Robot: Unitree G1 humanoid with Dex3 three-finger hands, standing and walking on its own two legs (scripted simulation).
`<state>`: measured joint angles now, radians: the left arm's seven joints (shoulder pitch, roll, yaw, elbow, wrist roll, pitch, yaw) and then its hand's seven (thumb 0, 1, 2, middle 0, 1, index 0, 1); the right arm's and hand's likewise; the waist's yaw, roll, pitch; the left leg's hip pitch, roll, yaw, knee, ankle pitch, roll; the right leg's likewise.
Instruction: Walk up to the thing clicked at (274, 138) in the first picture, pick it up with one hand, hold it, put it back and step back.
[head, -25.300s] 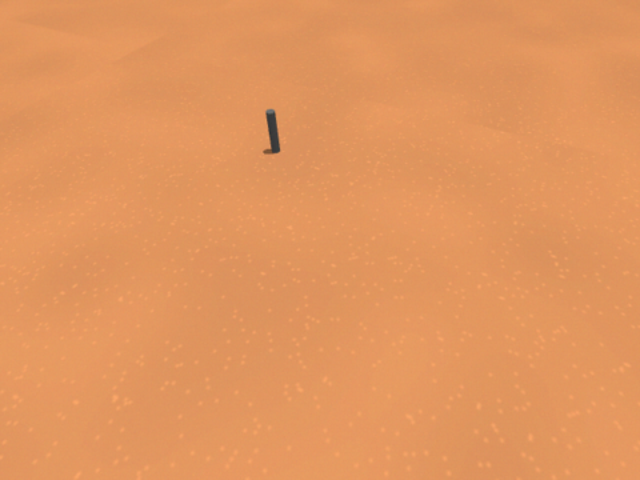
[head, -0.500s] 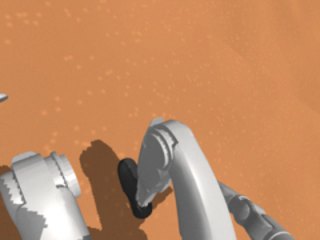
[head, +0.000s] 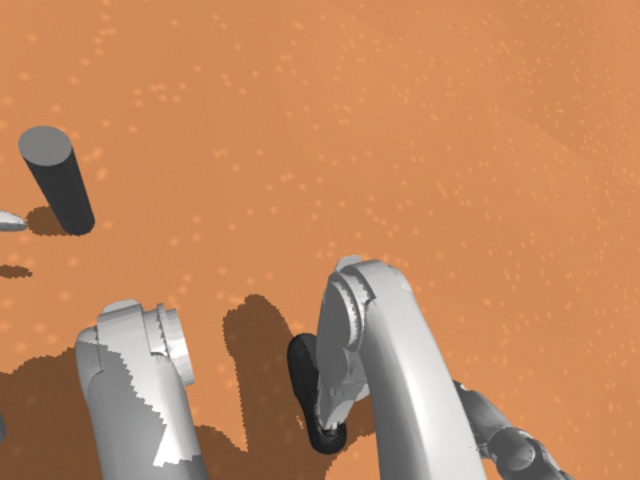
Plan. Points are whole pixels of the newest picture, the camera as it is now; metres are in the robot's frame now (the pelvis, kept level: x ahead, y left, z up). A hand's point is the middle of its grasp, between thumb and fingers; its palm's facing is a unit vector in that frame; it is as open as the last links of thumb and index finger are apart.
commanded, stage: home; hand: left
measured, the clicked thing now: (65, 191) +0.48 +0.26 -0.20
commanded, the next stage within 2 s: none
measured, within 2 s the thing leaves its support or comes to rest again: rests again in 0.68 s
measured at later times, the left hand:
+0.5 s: hand out of the picture +0.33 +0.32 +0.06, palm faces +0.21 -0.87 -0.44, open 16.9 cm
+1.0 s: hand out of the picture +0.26 +0.25 +0.26, palm faces +0.29 -0.90 -0.34, open 17.2 cm
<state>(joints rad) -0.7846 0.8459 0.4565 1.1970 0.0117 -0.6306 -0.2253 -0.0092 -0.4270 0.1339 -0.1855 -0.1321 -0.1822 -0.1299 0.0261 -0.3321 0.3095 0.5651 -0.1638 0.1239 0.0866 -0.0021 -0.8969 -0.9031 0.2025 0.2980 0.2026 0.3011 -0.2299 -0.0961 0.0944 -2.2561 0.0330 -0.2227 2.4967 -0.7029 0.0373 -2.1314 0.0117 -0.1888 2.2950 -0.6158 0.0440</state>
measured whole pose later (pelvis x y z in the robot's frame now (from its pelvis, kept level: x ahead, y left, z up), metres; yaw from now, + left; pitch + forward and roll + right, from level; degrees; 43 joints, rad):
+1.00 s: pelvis +0.08 +0.00 +0.36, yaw +12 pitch +17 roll -3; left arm 0.20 0.26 0.06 0.29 -0.01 0.18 0.16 -0.01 -0.50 0.08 -0.07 -0.06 -0.07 -0.06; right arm 0.24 -0.22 0.02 0.52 0.05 0.00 -0.13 0.01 -0.90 -0.90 0.20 0.30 0.20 0.30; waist -0.05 0.02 -0.16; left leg -0.95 0.04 -0.03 1.20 -0.55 0.00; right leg -0.92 0.00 -0.05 1.13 -0.51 0.01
